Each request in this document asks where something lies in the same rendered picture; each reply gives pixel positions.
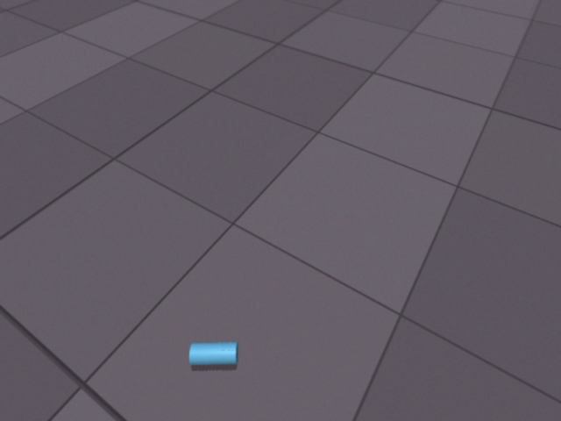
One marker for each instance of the can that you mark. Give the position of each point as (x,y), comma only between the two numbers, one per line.
(217,353)

